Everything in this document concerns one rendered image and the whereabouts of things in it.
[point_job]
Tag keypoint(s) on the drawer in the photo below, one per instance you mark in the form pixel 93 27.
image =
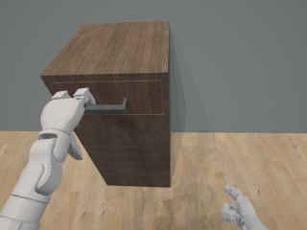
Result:
pixel 143 96

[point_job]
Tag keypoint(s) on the robot right hand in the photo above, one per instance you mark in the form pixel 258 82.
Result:
pixel 234 213

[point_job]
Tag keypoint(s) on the robot left hand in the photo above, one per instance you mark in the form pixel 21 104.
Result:
pixel 64 113

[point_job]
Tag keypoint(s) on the robot right forearm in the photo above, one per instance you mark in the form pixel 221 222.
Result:
pixel 252 223

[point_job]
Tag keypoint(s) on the handle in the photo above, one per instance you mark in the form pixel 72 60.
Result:
pixel 107 109

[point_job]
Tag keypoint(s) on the cabinet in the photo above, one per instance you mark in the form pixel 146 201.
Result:
pixel 127 149

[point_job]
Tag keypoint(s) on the robot left forearm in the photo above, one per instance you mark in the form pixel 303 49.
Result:
pixel 41 177

